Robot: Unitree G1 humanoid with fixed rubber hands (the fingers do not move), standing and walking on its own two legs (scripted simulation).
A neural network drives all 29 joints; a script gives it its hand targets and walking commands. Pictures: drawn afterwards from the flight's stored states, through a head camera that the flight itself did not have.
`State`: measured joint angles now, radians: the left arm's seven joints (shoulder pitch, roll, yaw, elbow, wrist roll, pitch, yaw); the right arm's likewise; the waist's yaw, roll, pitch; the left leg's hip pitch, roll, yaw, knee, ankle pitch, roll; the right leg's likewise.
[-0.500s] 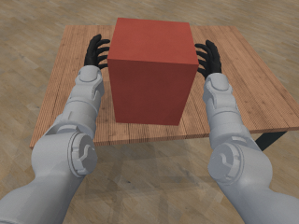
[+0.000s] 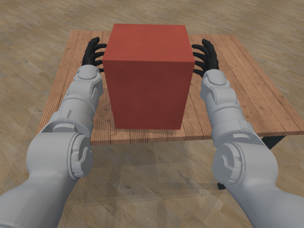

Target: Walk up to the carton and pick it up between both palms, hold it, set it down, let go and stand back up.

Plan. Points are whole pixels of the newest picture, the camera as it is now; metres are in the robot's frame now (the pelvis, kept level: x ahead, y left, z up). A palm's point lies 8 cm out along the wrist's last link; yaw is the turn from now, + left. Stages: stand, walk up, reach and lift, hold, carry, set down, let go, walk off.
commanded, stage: reach and lift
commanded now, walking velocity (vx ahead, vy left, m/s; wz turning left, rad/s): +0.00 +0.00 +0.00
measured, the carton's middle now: (148, 79) +0.55 +0.01 +0.10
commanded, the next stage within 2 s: none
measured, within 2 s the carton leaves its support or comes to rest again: neither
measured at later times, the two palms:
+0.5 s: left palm (83, 54) +0.44 +0.15 +0.24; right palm (226, 63) +0.42 -0.15 +0.25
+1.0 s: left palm (69, 68) +0.40 +0.18 +0.23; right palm (217, 68) +0.40 -0.12 +0.25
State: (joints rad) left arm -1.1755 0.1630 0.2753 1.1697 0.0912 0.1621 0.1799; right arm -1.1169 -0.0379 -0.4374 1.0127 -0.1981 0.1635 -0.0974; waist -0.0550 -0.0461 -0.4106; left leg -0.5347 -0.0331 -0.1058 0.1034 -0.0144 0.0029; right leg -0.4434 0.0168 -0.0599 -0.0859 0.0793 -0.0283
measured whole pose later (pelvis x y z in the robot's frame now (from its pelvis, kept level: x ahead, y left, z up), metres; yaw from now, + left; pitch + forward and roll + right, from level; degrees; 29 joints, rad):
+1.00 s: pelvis -0.02 +0.01 +0.01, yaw +0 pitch +15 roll +0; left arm -0.95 0.00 0.41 0.49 0.34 0.66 0.00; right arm -1.01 0.04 -0.44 0.71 -0.23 0.42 -0.06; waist -0.06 -0.07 -0.34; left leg -0.31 -0.05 -0.10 0.01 0.04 0.02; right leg -0.26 -0.01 -0.06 -0.09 0.08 -0.01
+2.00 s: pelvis -0.04 +0.01 +0.01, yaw +1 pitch +11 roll +0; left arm -0.95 0.00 0.40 0.48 0.35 0.69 -0.04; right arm -0.96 0.02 -0.38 0.63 -0.12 0.49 -0.10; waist -0.07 -0.06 -0.31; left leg -0.31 -0.05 -0.11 0.10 0.01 0.02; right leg -0.23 0.00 -0.07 -0.04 0.07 -0.02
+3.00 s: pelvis -0.05 +0.02 +0.00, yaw +0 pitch +8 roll -1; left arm -0.95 -0.05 0.37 0.43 0.35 0.73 -0.02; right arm -0.87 0.03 -0.40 0.53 -0.12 0.48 -0.12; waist -0.04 -0.06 -0.23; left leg -0.35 -0.06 -0.10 0.29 -0.08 0.03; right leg -0.32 -0.01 -0.07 0.23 -0.06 0.00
